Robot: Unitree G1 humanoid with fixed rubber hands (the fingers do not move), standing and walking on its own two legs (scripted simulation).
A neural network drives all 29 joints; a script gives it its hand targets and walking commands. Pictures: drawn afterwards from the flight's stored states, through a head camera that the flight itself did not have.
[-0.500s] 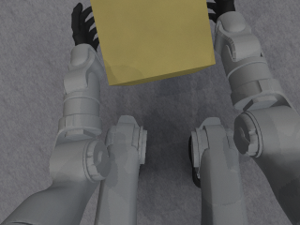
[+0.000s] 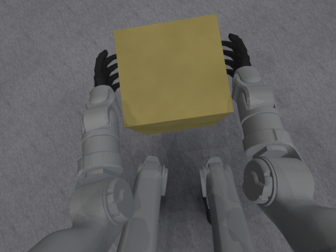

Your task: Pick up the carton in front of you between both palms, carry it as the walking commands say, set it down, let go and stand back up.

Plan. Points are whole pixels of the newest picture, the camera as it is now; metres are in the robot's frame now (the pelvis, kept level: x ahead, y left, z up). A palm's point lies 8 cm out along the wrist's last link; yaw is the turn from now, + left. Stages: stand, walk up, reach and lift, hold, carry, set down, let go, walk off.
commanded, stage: reach and lift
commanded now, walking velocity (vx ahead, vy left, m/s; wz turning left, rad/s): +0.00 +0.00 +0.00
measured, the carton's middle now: (173, 87) +0.48 +0.03 -0.13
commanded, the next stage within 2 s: none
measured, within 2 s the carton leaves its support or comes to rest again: neither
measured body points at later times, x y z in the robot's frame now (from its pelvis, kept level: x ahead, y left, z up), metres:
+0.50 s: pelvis +0.05 +0.00 +0.14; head +0.18 +0.00 +0.57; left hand +0.44 +0.17 +0.10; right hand +0.46 -0.13 +0.10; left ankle +0.11 +0.14 -0.48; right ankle +0.10 -0.12 -0.48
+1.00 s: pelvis +0.10 +0.01 +0.25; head +0.10 +0.01 +0.70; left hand +0.41 +0.16 +0.25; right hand +0.41 -0.14 +0.24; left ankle +0.11 +0.14 -0.48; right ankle +0.10 -0.12 -0.48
